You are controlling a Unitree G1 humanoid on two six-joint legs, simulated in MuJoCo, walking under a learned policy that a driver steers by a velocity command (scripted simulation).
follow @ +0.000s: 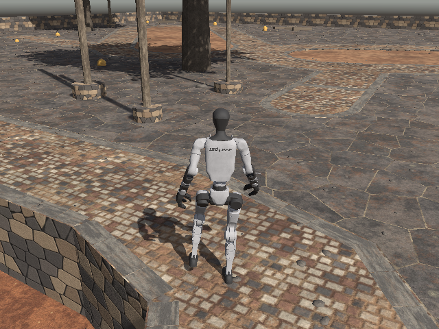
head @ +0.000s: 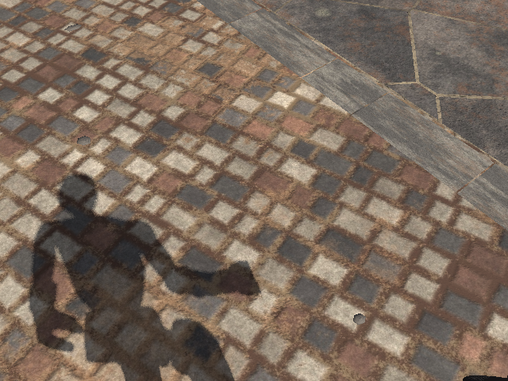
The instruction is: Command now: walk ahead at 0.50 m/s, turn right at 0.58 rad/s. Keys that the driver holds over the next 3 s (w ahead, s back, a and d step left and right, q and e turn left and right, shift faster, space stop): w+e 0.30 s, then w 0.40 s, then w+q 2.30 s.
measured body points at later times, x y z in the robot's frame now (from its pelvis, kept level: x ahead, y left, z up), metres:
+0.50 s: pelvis +0.26 +0.04 +0.00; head +0.29 +0.04 +0.45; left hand +0.50 +0.25 -0.09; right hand +0.23 -0.24 -0.12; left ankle +0.27 +0.15 -0.75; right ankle +0.31 -0.14 -0.68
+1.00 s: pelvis +0.50 -0.08 +0.00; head +0.52 -0.09 +0.45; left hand +0.61 +0.18 -0.11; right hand +0.59 -0.38 -0.11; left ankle +0.65 +0.06 -0.67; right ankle +0.44 -0.17 -0.75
